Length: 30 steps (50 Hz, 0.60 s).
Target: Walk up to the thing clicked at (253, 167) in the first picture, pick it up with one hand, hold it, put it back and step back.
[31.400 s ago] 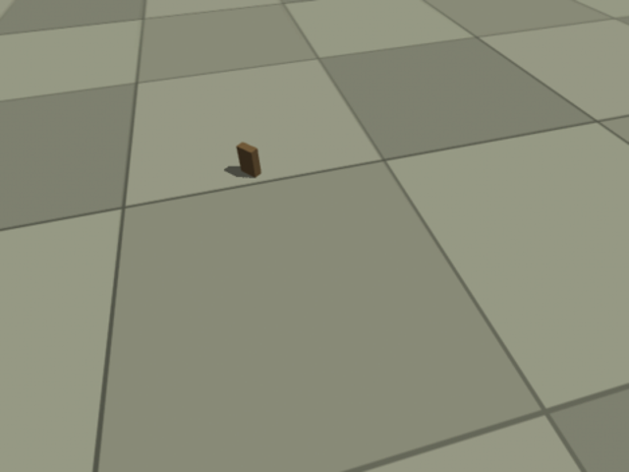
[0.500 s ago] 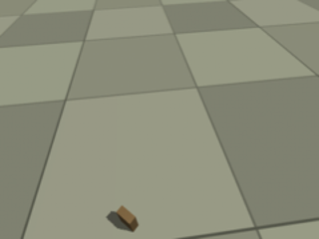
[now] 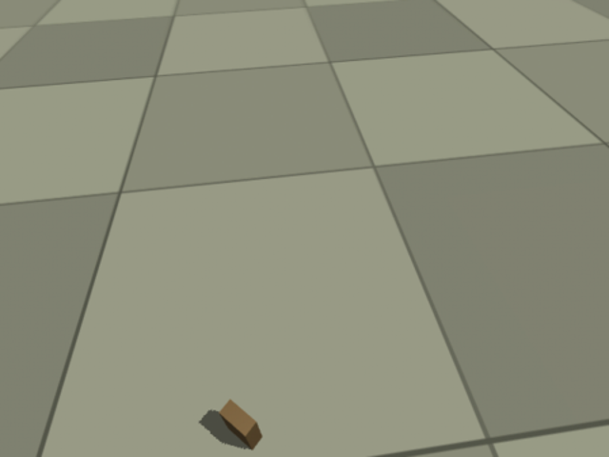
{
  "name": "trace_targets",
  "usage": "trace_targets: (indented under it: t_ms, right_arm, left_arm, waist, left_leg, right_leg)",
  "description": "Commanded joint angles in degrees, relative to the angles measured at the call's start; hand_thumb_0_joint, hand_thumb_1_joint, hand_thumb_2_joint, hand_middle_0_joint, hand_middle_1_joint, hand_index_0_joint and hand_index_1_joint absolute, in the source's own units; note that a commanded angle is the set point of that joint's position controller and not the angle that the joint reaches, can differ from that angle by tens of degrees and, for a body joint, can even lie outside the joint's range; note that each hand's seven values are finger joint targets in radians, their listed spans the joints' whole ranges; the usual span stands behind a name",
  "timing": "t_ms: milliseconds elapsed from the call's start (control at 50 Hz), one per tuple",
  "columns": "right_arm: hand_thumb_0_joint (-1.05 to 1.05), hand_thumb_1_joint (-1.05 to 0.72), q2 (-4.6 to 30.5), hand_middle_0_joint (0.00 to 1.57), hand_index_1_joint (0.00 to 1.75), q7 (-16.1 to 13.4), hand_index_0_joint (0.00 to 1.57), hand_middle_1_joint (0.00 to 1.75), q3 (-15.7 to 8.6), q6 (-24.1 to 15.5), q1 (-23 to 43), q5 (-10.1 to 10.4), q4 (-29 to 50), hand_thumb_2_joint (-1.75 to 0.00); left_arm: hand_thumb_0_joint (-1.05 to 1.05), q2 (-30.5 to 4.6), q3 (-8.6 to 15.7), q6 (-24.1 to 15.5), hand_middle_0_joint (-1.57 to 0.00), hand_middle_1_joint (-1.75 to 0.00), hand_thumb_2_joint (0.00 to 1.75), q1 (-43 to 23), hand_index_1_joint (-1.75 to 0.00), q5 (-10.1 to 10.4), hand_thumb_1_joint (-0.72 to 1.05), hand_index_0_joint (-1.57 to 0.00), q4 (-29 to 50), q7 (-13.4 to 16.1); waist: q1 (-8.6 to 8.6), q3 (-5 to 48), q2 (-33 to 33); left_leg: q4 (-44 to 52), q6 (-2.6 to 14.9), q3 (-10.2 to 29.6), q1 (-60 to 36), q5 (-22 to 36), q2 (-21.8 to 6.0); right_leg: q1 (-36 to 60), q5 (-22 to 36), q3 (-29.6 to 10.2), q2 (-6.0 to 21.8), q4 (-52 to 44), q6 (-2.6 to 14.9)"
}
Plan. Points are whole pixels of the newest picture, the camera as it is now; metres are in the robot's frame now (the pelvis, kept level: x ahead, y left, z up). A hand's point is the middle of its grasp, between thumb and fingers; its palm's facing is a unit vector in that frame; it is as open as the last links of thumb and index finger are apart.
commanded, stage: stand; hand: left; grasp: from the side
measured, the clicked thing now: (241, 425) +0.38 +0.22 -0.71
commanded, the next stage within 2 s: step back in 0.38 s
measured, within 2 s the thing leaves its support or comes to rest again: neither
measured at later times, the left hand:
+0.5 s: hand out of the picture +0.07 +0.26 -0.16, palm faces +0.02 -0.93 -0.37, open 7.4 cm
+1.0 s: hand out of the picture +0.04 +0.30 -0.18, palm faces -0.06 -0.93 -0.37, open 7.4 cm
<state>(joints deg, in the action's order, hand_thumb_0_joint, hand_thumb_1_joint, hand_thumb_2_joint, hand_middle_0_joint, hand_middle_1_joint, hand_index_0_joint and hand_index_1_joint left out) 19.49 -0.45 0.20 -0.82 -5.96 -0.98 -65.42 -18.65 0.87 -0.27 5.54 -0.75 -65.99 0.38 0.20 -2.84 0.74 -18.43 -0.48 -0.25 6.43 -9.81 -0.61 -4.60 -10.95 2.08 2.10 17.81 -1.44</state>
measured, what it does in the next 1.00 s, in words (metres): steps on the spot: left foot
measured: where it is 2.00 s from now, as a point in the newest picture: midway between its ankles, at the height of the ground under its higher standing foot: outside the picture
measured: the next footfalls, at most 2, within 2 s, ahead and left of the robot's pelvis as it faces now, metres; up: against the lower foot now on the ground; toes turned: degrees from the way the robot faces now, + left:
left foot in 0.74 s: -0.02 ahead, +0.13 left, +0.00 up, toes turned -1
right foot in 1.18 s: -0.11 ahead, -0.09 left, +0.00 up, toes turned +0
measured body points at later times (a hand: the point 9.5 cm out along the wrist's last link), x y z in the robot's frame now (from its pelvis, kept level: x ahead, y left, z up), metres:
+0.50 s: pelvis -0.01 +0.00 -0.01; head +0.03 -0.01 +0.44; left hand +0.07 +0.31 -0.14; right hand +0.08 -0.31 -0.14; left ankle +0.00 +0.12 -0.75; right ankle -0.01 -0.13 -0.75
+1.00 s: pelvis -0.09 +0.04 -0.02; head -0.01 +0.06 +0.42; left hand +0.04 +0.35 -0.15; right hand -0.03 -0.27 -0.14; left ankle -0.06 +0.13 -0.75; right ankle -0.12 -0.10 -0.68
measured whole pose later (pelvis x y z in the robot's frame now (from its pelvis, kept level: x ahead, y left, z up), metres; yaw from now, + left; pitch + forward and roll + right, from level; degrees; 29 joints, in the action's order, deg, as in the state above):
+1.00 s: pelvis -0.09 +0.04 -0.02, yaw -1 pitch +0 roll -1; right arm 19.8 -1.1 -2.8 1.4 -8.9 -1.7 -52.6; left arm -22.1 3.5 3.6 4.0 -0.6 -51.0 1.6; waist -1.6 -11.3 -1.8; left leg -33.6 3.6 -1.3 17.9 -15.5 1.6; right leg -25.9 -28.8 -8.2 -5.7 62.8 -0.2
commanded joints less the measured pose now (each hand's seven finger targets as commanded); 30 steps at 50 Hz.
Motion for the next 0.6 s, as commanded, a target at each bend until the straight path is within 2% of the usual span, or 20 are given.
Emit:
trace_targets:
  t_ms: [0, 140, 340, 360, 380, 400, 440, 480, 540, 560, 580]
  right_arm:
    - [0.0, -0.9, 11.73, 0.2, 0.3, -0.68, 0.2, 0.3, -2.28, -0.88, 1.85, 0.09, 2.81, -0.9]
    - [0.0, -0.9, 11.74, 0.2, 0.3, -0.66, 0.2, 0.3, -2.31, -1.0, 2.13, 0.13, 3.08, -0.9]
    - [0.0, -0.9, 11.62, 0.2, 0.3, -0.44, 0.2, 0.3, -2.25, -0.79, 2.09, 0.19, 2.83, -0.9]
    - [0.0, -0.9, 15.36, 0.2, 0.3, 0.04, 0.2, 0.3, -3.7, 0.32, 4.47, 0.71, 4.35, -0.9]
    - [0.0, -0.9, 14.43, 0.2, 0.3, 0.08, 0.2, 0.3, -3.73, 0.73, 2.94, 1.19, 5.01, -0.9]
    - [0.0, -0.9, 13.6, 0.2, 0.3, 0.13, 0.2, 0.3, -3.71, 0.83, 2.67, 1.27, 5.19, -0.9]
    - [0.0, -0.9, 14.4, 0.2, 0.3, 0.33, 0.2, 0.3, -4.3, 1.23, 1.98, 1.42, 6.47, -0.9]
    - [0.0, -0.9, 14.45, 0.2, 0.3, 0.48, 0.2, 0.3, -4.82, 1.62, 1.93, 1.49, 7.65, -0.9]
    - [0.0, -0.9, 13.88, 0.2, 0.3, 0.54, 0.2, 0.3, -5.09, 2.27, 1.43, 1.29, 9.25, -0.9]
    - [0.0, -0.9, 13.56, 0.2, 0.3, 0.6, 0.2, 0.3, -5.2, 2.59, 0.59, 1.13, 9.45, -0.9]
    - [0.0, -0.9, 12.86, 0.2, 0.3, 0.76, 0.2, 0.3, -5.31, 2.98, 0.1, 1.09, 9.68, -0.9]
  left_arm:
    - [0.0, -11.69, 1.95, -1.2, -0.2, -0.3, 0.9, -1.68, -0.3, -0.11, 0.9, -0.2, 2.73, 0.52]
    - [0.0, -12.02, 1.98, -1.35, -0.2, -0.3, 0.9, -1.99, -0.3, -0.13, 0.9, -0.2, 3.29, 0.54]
    - [0.0, -12.27, 1.87, -1.42, -0.2, -0.3, 0.9, -1.54, -0.3, 0.02, 0.9, -0.2, 3.31, 0.47]
    - [0.0, -16.53, 4.51, -0.87, -0.2, -0.3, 0.9, -1.41, -0.3, 1.06, 0.9, -0.2, 4.56, 0.82]
    - [0.0, -16.4, 4.69, -0.62, -0.2, -0.3, 0.9, -1.33, -0.3, 1.21, 0.9, -0.2, 5.37, 1.02]
    - [0.0, -15.59, 4.8, -0.52, -0.2, -0.3, 0.9, -0.26, -0.3, 1.31, 0.9, -0.2, 5.84, 1.12]
    - [0.0, -15.34, 4.97, -0.33, -0.2, -0.3, 0.9, -0.74, -0.3, 1.12, 0.9, -0.2, 7.71, 1.11]
    - [0.0, -14.98, 5.17, 0.01, -0.2, -0.3, 0.9, -1.2, -0.3, 0.91, 0.9, -0.2, 9.29, 1.04]
    - [0.0, -16.36, 5.59, 0.54, -0.2, -0.3, 0.9, -1.8, -0.3, 0.47, 0.9, -0.2, 11.54, 0.95]
    - [0.0, -17.03, 5.87, 0.79, -0.2, -0.3, 0.9, -2.99, -0.3, 0.33, 0.9, -0.2, 12.25, 1.01]
    - [0.0, -17.77, 6.12, 0.93, -0.2, -0.3, 0.9, -3.95, -0.3, 0.02, 0.9, -0.2, 13.1, 1.06]
  waist:
    - [0.04, 3.76, 0.08]
    - [-0.09, 5.21, -1.11]
    - [-0.12, 3.3, -0.71]
    - [-0.29, -2.63, -1.57]
    - [-0.84, -1.19, -1.77]
    - [-0.49, 0.2, -1.81]
    - [-1.14, 4.18, -1.05]
    - [-1.24, 7.67, -1.4]
    - [-0.99, 8.6, -3.57]
    - [-1.3, 8.25, -5.77]
    - [-0.97, 7.18, -8.3]
  left_leg:
    - [2.69, 1.21, 5.65, -0.57, 10.11, -6.76]
    - [2.05, 1.37, 5.55, -2.44, 13.56, -7.0]
    - [3.0, 1.1, 5.66, -0.68, 8.85, -6.65]
    - [-3.2, 2.73, 6.14, 3.8, 16.67, -5.65]
    - [-4.7, 2.95, 5.55, 4.63, 18.12, -5.48]
    - [-5.79, 3.13, 4.95, 3.62, 18.29, -5.34]
    - [-8.15, 4.32, 5.34, 4.09, 18.86, -5.28]
    - [-10.97, 4.67, 5.26, 3.7, 16.21, -4.84]
    - [-17.48, 4.25, 3.6, 5.23, 10.72, -2.03]
    - [-20.78, 4.01, 2.46, 6.53, 6.38, -0.36]
    - [-26.2, 2.95, 1.04, 6.99, -1.86, 2.38]
  right_leg:
    - [0.85, 8.42, -4.61, 5.88, -2.21, 1.59]
    - [0.89, 11.48, -4.43, 5.94, -1.91, 1.71]
    - [0.55, 7.85, -4.71, 5.92, -2.89, 1.8]
    - [-4.68, 15.71, -5.14, 5.14, 2.03, 2.5]
    - [-3.71, 17.23, -4.73, 5.25, 3.7, 3.17]
    - [-3.88, 17.02, -4.67, 5.31, 4.1, 3.84]
    - [-2.77, 16.97, -4.77, 5.15, 7.04, 4.94]
    - [-3.0, 15.35, -5.51, 6.05, 8.17, 6.25]
    - [-5.55, 15.58, -9.22, 9.82, 7.75, 9.42]
    - [-6.59, 14.91, -10.9, 11.82, 7.06, 10.91]
    - [-8.98, 15.26, -12.96, 14.99, 5.05, 13.25]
